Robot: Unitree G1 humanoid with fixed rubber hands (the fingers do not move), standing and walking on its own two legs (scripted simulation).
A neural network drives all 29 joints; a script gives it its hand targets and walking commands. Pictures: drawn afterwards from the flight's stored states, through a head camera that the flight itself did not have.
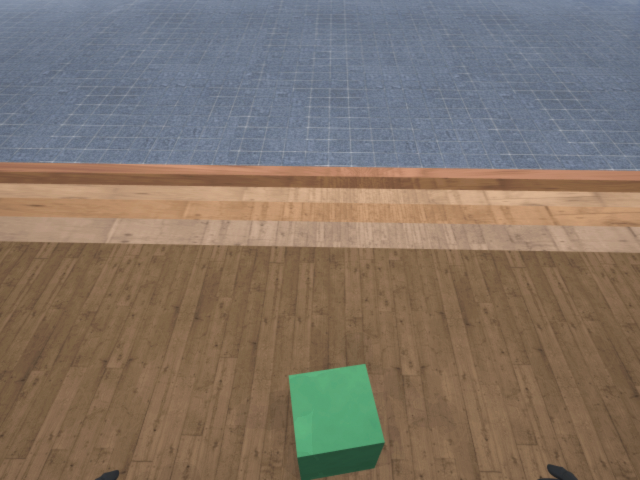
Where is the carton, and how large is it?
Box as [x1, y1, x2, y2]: [289, 364, 384, 479]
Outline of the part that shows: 364,364 289,375 297,458 301,479 311,479 374,467 384,441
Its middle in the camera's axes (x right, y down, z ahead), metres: +0.04 +0.50 +1.07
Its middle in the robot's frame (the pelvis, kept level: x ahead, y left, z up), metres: +0.41 -0.02 -0.66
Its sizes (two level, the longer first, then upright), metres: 0.210 0.200 0.250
